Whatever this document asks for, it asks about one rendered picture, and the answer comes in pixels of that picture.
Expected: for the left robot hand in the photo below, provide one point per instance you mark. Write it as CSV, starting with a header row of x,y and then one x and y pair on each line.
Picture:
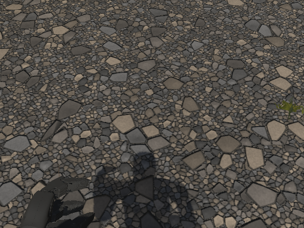
x,y
43,211

